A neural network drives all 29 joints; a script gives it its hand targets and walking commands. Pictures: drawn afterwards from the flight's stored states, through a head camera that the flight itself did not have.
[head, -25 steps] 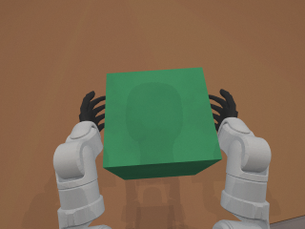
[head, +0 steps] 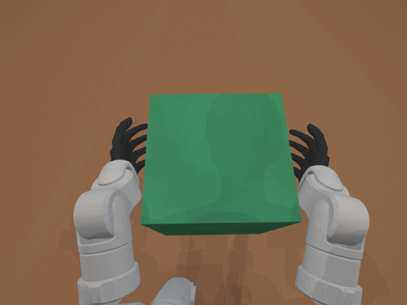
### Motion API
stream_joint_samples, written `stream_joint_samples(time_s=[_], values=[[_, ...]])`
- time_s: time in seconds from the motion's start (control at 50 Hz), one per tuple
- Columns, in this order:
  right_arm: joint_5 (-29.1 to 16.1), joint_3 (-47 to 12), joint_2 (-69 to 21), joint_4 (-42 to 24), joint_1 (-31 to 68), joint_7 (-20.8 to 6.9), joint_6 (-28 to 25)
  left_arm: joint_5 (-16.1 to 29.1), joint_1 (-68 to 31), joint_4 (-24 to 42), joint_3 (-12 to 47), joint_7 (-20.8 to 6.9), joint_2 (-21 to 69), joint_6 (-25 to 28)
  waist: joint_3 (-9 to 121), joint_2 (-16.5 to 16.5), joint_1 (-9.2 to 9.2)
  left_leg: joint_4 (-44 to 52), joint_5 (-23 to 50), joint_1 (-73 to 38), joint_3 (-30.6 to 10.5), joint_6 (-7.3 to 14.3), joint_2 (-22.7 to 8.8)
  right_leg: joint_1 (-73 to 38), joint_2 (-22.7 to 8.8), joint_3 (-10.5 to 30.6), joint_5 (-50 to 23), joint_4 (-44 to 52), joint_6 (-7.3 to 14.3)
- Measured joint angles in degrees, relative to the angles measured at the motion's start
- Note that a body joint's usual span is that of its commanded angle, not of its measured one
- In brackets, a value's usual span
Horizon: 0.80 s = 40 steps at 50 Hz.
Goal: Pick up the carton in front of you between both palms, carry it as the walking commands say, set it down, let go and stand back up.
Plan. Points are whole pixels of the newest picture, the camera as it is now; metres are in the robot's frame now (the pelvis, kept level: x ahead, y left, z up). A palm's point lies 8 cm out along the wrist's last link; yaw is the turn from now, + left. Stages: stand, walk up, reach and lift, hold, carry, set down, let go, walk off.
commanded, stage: carry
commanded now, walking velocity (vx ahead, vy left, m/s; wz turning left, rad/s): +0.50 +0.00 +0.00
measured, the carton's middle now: (214, 176) +0.36 +0.05 +0.04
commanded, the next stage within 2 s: none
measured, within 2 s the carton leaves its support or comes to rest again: neither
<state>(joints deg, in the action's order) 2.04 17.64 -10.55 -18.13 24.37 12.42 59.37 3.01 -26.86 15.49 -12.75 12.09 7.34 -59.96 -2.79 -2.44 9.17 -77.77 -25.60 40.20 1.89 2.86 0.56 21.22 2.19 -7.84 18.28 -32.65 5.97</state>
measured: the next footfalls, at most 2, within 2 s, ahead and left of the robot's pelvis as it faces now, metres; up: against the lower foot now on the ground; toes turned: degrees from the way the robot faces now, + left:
left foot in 0.20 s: +0.34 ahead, +0.10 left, +0.00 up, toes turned +4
right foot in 0.70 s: +0.64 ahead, -0.11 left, +0.00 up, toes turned -12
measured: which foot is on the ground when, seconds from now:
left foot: up 0.00-0.18, down 0.20-0.72, up 0.74-1.00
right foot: down 0.00-0.22, up 0.24-0.68, down 0.70-1.00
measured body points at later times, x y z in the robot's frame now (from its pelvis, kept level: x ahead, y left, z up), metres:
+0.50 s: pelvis +0.34 +0.04 +0.02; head +0.36 +0.05 +0.47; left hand +0.69 +0.17 +0.12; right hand +0.66 -0.14 +0.12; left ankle +0.30 +0.09 -0.73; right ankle +0.40 -0.12 -0.67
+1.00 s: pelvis +0.69 +0.00 +0.02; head +0.68 -0.01 +0.47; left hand +0.92 +0.15 +0.10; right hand +0.93 -0.15 +0.10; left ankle +0.81 +0.13 -0.69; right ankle +0.60 -0.10 -0.73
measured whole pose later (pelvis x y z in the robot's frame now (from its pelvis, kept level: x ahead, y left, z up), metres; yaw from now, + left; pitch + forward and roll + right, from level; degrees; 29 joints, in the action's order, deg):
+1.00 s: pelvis +0.69 +0.00 +0.02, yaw +0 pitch +4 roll +1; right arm 0.9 1.8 -7.8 -31.3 -5.9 8.2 64.7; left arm -0.6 5.3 30.6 -2.1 8.5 7.8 -63.8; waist 6.7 0.1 1.0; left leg -36.2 -8.7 32.4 7.5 -1.0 -5.4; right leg 3.1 -2.6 -11.5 15.2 -14.9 0.4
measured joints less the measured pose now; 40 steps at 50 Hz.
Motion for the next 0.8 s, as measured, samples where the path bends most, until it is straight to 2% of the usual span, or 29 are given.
stream_joint_samples(time_s=[0.04,0.08,0.12,0.16,0.18,0.2,0.22,0.24,0.28,0.3,0.34,0.46,0.56,0.62,0.66,0.7,0.74,0.78,0.8], values=[[0.9,-0.4,0.5,-0.5,0.7,0.3,-0.1,0.3,-1.5,-0.3,0.1,0.1,-0.5,-0.1,1.3,0.3,0.24,12.0,4.1,1.6,1.4,0.0,-0.8,-4.4,-0.3,1.0,0.3,4.1,-0.6],[1.5,-0.9,1.4,-0.2,1.6,0.6,0.5,0.3,-3.2,-1.4,0.0,0.1,-1.0,-0.5,3.0,1.0,-0.2,24.5,11.2,1.4,2.0,0.1,-1.3,-8.7,-0.5,1.9,1.3,7.2,-1.5],[1.4,-1.4,2.5,0.5,2.5,0.8,1.8,0.3,-4.7,-2.8,-0.2,0.1,-1.4,-1.3,4.7,1.5,-1.63,35.6,17.7,-0.6,2.9,0.2,-1.1,-12.9,-0.8,2.5,3.3,8.8,-2.4],[0.6,-1.7,3.6,1.6,3.5,0.8,3.6,0.0,-5.7,-4.2,-0.5,0.0,-1.6,-2.4,6.0,1.9,-3.99,44.1,23.0,-4.2,4.9,0.4,-0.3,-16.3,-1.4,2.6,6.4,7.3,-3.3],[0.5,-1.9,4.2,2.6,4.3,0.7,4.4,-0.4,-6.0,-4.8,-0.8,0.0,-1.6,-3.0,6.6,2.3,-5.34,47.3,24.7,-6.8,5.8,0.8,0.1,-17.2,-1.6,2.7,8.1,4.3,-3.7],[0.3,-2.2,4.7,4.1,5.3,0.7,5.3,-0.9,-6.1,-5.3,-1.2,0.1,-1.7,-3.8,7.4,3.2,-6.54,49.1,24.4,-9.7,6.1,2.2,0.1,-16.9,-1.4,3.0,9.7,-1.0,-4.0],[-0.1,-2.4,4.8,5.6,6.3,0.8,5.8,-1.4,-6.5,-5.9,-1.6,0.3,-2.1,-4.3,7.9,2.9,-8.31,46.7,21.2,-9.8,6.5,4.0,0.6,-14.4,-2.1,3.6,9.5,-9.0,-4.3],[-0.8,-2.7,4.8,7.0,7.2,1.0,6.2,-2.1,-6.7,-6.6,-2.2,0.6,-2.7,-4.6,7.9,2.6,-10.01,43.8,18.2,-9.6,6.9,4.7,1.0,-10.5,-2.0,5.5,9.5,-18.9,-4.5],[-2.4,-2.9,4.5,9.0,8.0,0.9,7.6,-3.4,-6.6,-7.7,-3.9,1.3,-2.5,-5.3,7.5,3.2,-12.44,42.5,14.9,-10.9,7.0,4.8,1.3,-2.2,-0.7,8.1,8.3,-34.7,-3.6],[-3.3,-2.7,4.4,9.5,7.9,0.5,8.1,-3.8,-6.4,-7.9,-4.9,1.5,-1.7,-5.7,7.2,3.4,-13.08,43.4,14.5,-12.3,7.1,4.2,1.4,1.2,-0.8,8.4,6.5,-38.3,-3.4],[-3.8,-2.0,4.2,9.9,7.5,0.6,8.3,-4.8,-6.4,-7.9,-6.6,1.3,0.1,-6.0,6.2,3.3,-13.67,46.2,14.1,-15.3,7.2,4.0,1.7,7.0,-2.0,8.3,3.5,-38.9,-3.5],[-2.0,-1.0,2.5,11.5,5.8,-1.3,5.5,-6.9,-3.4,-7.6,-7.2,-0.4,2.2,-3.8,5.3,3.1,-13.51,53.8,12.1,-24.0,5.8,3.5,1.4,16.4,-5.1,6.9,-2.3,-25.6,-5.1],[0.6,-1.8,-0.8,9.5,-1.9,-3.8,3.3,-7.3,4.7,-4.5,-5.4,-2.6,3.7,-3.0,6.8,2.8,-10.94,60.7,9.6,-33.1,5.0,1.6,0.4,15.8,-6.2,3.6,-10.1,-8.4,-6.6],[0.5,-6.3,1.1,6.9,-7.0,-4.5,3.1,-6.5,9.6,-2.2,-1.0,-4.1,2.0,-3.0,6.9,2.6,-9.21,63.4,7.0,-38.7,4.7,0.3,-0.1,12.8,-5.8,0.9,-14.3,0.7,-6.6],[0.0,-8.5,2.0,3.7,-10.3,-4.5,3.3,-5.6,13.0,0.4,1.8,-4.2,1.1,-2.8,7.0,3.0,-8.67,63.2,4.2,-41.7,4.3,-0.6,-0.7,9.9,-4.8,-1.4,-16.0,5.8,-6.1],[-0.4,-9.9,2.7,-0.3,-13.6,-4.5,3.4,-4.9,15.6,3.2,4.3,-3.9,0.6,-2.5,7.1,3.3,-8.57,56.5,-0.3,-42.0,3.6,-1.6,-1.4,5.4,-3.8,-3.7,-16.9,9.9,-4.9],[-0.9,-10.1,3.0,-3.1,-16.2,-4.5,3.2,-4.6,17.4,4.2,6.5,-3.6,0.4,-1.5,6.9,5.1,-7.79,37.8,0.3,-34.6,2.1,-2.5,-3.0,5.1,-2.8,-4.8,-13.1,6.2,-2.8],[-1.2,-10.9,3.2,-5.3,-19.2,-4.4,3.3,-4.4,19.5,5.6,8.0,-3.5,0.2,-1.8,6.5,4.7,-7.8,19.3,-0.2,-25.0,0.4,-2.6,-1.7,3.2,-3.3,-4.9,-10.0,5.7,-1.9],[-1.2,-11.6,3.3,-6.2,-20.9,-4.3,3.5,-4.3,21.0,6.4,8.6,-3.5,0.1,-2.0,6.5,4.3,-7.88,14.3,0.7,-21.0,0.6,-2.7,-1.3,1.6,-3.6,-4.9,-9.3,6.6,-2.2]])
